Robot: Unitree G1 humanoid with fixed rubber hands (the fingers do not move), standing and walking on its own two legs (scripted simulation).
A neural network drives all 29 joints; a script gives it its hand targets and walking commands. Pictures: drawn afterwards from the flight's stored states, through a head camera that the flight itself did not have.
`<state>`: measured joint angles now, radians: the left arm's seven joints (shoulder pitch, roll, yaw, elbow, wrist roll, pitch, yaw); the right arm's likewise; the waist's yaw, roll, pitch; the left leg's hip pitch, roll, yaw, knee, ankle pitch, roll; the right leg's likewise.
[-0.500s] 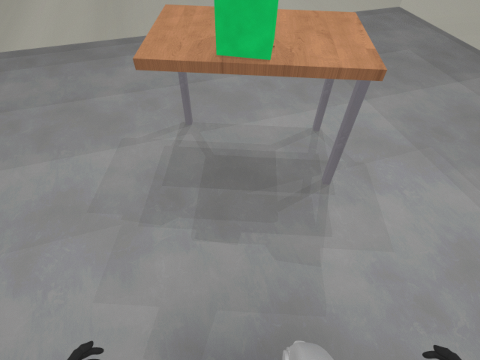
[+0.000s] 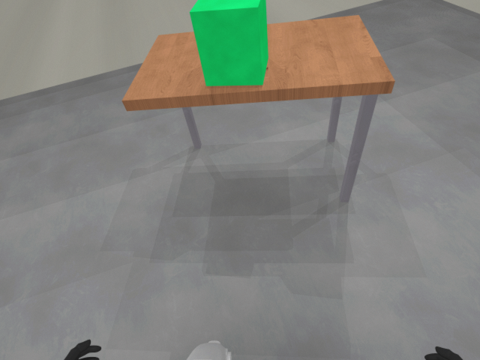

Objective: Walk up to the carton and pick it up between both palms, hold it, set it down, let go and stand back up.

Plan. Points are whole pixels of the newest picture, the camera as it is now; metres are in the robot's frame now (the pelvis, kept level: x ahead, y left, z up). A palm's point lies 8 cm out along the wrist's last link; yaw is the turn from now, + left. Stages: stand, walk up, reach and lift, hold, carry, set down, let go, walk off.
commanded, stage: walk up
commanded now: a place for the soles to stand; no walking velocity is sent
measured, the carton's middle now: (234, 38) +1.10 +0.07 +0.04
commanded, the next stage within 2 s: none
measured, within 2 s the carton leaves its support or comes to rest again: neither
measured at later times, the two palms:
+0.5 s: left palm (78, 320) +0.22 +0.38 -0.11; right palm (408, 306) +0.23 -0.25 -0.08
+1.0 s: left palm (87, 299) +0.25 +0.36 -0.08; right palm (405, 289) +0.27 -0.27 -0.11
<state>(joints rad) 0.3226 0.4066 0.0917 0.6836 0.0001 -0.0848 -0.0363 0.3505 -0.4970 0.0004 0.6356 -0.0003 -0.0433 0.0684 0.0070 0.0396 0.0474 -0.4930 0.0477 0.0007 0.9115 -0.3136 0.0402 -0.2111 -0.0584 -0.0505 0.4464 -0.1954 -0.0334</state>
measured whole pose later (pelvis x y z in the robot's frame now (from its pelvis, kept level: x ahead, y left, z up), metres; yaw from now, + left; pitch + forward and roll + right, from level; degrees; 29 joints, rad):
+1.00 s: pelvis +0.17 +0.04 -0.02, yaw +1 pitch -1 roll +2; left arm 0.32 0.41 0.05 0.70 0.00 -0.05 -0.01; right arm 0.34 -0.46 0.00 0.64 0.00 -0.02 0.02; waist 0.01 0.02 0.05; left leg -0.32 0.02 0.01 0.68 -0.40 0.02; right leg -0.39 -0.04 -0.04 0.61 -0.20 -0.04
